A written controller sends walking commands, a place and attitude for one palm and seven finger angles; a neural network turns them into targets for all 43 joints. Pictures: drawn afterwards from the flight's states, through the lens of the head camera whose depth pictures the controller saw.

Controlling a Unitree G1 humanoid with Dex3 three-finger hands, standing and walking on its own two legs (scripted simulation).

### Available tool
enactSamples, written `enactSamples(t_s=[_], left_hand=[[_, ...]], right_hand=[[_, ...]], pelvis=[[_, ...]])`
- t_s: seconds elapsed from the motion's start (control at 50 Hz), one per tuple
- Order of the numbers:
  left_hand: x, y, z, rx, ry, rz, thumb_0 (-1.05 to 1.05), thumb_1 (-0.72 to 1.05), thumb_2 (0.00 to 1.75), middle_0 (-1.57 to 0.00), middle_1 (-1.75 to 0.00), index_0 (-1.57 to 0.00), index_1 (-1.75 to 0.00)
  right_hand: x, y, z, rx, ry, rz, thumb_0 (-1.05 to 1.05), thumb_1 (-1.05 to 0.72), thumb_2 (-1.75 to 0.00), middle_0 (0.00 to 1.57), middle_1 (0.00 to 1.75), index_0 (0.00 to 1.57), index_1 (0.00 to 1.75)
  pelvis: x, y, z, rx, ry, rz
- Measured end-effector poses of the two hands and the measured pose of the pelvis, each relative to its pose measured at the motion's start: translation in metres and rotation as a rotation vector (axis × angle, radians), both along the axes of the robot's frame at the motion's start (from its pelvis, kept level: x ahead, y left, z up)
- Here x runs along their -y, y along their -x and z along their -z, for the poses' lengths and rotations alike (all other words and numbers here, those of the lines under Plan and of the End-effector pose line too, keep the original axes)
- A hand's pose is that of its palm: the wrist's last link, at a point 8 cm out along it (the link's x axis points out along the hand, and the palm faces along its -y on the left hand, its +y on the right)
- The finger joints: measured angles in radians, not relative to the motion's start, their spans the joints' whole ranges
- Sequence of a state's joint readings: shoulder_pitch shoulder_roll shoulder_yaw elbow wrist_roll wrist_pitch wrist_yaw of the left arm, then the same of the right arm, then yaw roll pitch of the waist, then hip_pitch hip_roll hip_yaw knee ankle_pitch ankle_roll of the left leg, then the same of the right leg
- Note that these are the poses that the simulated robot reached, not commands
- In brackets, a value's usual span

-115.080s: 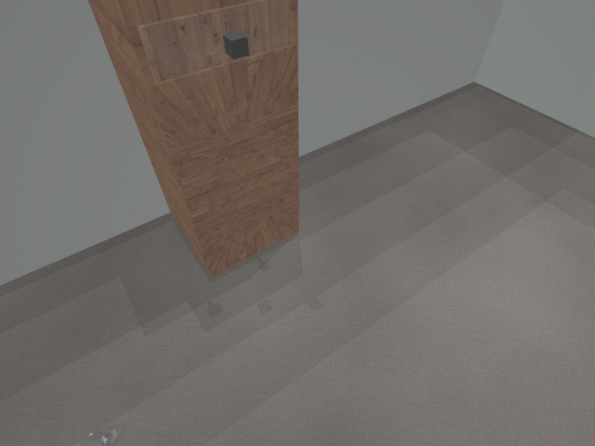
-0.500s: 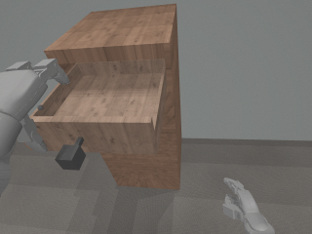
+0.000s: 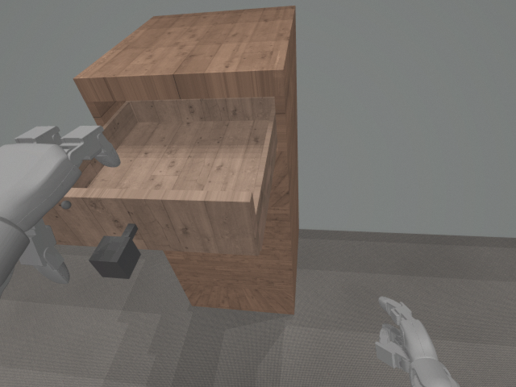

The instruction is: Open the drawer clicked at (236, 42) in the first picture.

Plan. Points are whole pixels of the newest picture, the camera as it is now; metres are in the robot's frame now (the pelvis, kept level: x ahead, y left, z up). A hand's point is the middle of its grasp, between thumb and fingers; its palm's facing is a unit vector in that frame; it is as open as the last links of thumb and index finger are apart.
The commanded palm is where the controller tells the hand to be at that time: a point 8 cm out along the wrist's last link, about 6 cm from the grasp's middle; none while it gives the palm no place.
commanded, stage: draw the hand back to the body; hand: left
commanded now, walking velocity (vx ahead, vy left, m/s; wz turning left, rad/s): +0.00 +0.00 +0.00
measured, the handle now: (122, 246) +0.26 +0.25 +0.12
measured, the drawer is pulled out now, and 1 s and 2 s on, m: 0.29 0.29 0.29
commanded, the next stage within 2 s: step back with the hand held close in 1.08 s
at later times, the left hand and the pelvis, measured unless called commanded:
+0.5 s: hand (60, 165) +0.22 +0.21 +0.31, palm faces +0.49 -0.83 -0.28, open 12.1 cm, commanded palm +0.17 +0.27 +0.32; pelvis +0.03 +0.00 +0.01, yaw -1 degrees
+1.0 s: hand (45, 166) +0.21 +0.22 +0.32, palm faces +0.56 -0.76 -0.32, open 7.9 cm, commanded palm +0.17 +0.27 +0.31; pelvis +0.03 -0.01 +0.01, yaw +0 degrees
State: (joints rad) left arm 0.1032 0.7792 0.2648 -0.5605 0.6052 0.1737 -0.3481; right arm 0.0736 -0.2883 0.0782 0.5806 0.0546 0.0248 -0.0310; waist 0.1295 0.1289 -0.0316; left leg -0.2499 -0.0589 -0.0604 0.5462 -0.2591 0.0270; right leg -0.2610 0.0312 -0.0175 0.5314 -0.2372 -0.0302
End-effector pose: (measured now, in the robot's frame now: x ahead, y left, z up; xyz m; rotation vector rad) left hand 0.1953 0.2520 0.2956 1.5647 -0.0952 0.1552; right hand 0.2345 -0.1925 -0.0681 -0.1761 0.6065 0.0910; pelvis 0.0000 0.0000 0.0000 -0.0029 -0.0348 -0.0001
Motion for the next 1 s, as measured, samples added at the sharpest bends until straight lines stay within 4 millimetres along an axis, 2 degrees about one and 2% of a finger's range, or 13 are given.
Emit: enactSamples(t_s=[0.06,0.1,0.16,0.22,0.3,0.38,0.44,0.54,0.66,0.78,0.86,1.0], left_hand=[[0.012,0.007,-0.002,0.010,-0.037,0.063,0.00,-0.50,0.30,-0.32,-1.20,-0.32,-1.20],[0.013,0.011,-0.009,0.045,-0.058,0.078,0.00,-0.50,0.30,-0.32,-1.20,-0.32,-1.20],[0.008,0.017,-0.027,0.251,0.313,0.256,0.00,-0.49,0.30,-0.32,-1.20,-0.33,-1.19],[-0.007,0.023,-0.035,0.487,0.584,0.339,0.00,-0.45,0.32,-0.32,-1.17,-0.32,-1.17],[-0.024,0.026,-0.028,0.702,0.812,0.353,0.00,-0.37,0.35,-0.31,-1.12,-0.31,-1.11],[-0.022,0.022,-0.011,0.757,0.945,0.353,-0.01,-0.26,0.40,-0.29,-1.04,-0.29,-1.04],[-0.012,0.018,-0.008,0.743,0.961,0.382,-0.01,-0.17,0.44,-0.28,-0.98,-0.28,-0.98],[0.000,0.019,-0.023,0.733,0.865,0.452,-0.01,-0.01,0.51,-0.27,-0.88,-0.27,-0.87],[-0.009,0.015,-0.036,0.751,0.806,0.418,0.00,0.20,0.60,-0.26,-0.74,-0.26,-0.74],[-0.014,0.010,-0.018,0.689,0.869,0.317,0.00,0.41,0.69,-0.24,-0.61,-0.25,-0.60],[-0.006,0.018,-0.010,0.662,0.892,0.310,0.00,0.55,0.75,-0.23,-0.52,-0.24,-0.51],[-0.003,0.033,-0.025,0.745,0.843,0.345,0.00,0.76,0.84,-0.22,-0.38,-0.22,-0.38]], right_hand=[[-0.004,-0.002,-0.002,0.014,-0.005,-0.003,0.01,-0.91,-0.90,0.20,0.30,0.20,0.30],[-0.008,-0.003,-0.003,0.016,-0.009,-0.009,0.01,-0.91,-0.90,0.20,0.30,0.20,0.30],[-0.012,0.001,-0.005,0.039,-0.016,0.010,0.01,-0.91,-0.90,0.20,0.30,0.20,0.30],[-0.010,0.015,-0.005,0.020,-0.011,0.042,0.01,-0.91,-0.90,0.20,0.30,0.20,0.30],[0.002,0.036,0.000,-0.029,0.025,0.082,0.01,-0.91,-0.90,0.20,0.30,0.20,0.30],[0.019,0.050,0.005,-0.070,0.072,0.117,0.01,-0.91,-0.89,0.20,0.30,0.20,0.30],[0.031,0.053,0.005,-0.076,0.099,0.141,0.01,-0.91,-0.90,0.20,0.30,0.20,0.30],[0.040,0.042,0.001,-0.045,0.101,0.176,0.01,-0.91,-0.90,0.20,0.30,0.20,0.30],[0.033,0.021,-0.001,-0.015,0.051,0.178,0.01,-0.91,-0.90,0.20,0.30,0.20,0.30],[0.022,0.009,-0.002,-0.009,0.017,0.146,0.01,-0.91,-0.90,0.20,0.30,0.20,0.30],[0.019,0.006,-0.004,-0.004,0.020,0.123,0.01,-0.91,-0.90,0.20,0.30,0.20,0.30],[0.019,0.005,-0.006,0.007,0.029,0.106,0.01,-0.91,-0.90,0.20,0.30,0.20,0.30]], pelvis=[[-0.001,-0.001,0.000,0.005,0.001,0.002],[-0.001,-0.002,0.000,0.007,0.002,0.000],[0.000,-0.001,-0.002,0.025,0.013,-0.011],[0.004,-0.001,-0.004,0.030,0.015,-0.007],[0.006,-0.008,-0.007,0.036,0.015,0.005],[0.005,-0.018,-0.008,0.042,0.012,0.013],[0.003,-0.024,-0.008,0.043,0.011,0.017],[0.002,-0.033,-0.008,0.040,0.012,0.023],[0.002,-0.036,-0.009,0.036,0.010,0.022],[0.006,-0.035,-0.009,0.026,0.006,0.021],[0.008,-0.036,-0.009,0.026,0.007,0.017],[0.012,-0.034,-0.009,0.041,0.010,0.006]])
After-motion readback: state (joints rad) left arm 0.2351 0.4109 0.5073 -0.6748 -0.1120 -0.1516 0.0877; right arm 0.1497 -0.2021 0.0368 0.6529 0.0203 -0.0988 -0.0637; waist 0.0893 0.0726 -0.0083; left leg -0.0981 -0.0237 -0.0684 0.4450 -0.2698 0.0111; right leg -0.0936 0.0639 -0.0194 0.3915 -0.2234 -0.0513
